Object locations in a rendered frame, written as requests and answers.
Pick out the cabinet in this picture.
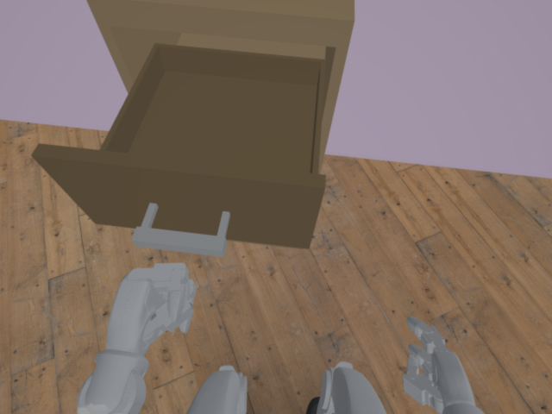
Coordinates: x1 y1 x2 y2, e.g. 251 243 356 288
86 0 354 249

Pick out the robot right thigh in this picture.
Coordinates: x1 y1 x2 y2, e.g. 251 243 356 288
320 367 386 414

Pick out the drawer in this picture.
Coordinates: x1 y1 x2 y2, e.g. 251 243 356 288
31 43 326 249

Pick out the robot right hand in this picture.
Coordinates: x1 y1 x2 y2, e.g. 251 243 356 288
403 316 476 414

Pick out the handle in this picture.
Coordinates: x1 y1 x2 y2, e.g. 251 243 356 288
131 203 230 257

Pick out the robot left forearm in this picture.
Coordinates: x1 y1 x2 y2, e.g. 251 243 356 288
77 349 149 414

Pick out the robot left thigh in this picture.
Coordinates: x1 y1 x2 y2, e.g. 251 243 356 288
186 370 247 414

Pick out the robot left hand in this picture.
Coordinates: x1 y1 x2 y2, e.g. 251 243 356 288
106 263 197 356

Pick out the robot thigh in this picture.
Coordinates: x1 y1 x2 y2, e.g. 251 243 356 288
320 367 386 414
186 370 247 414

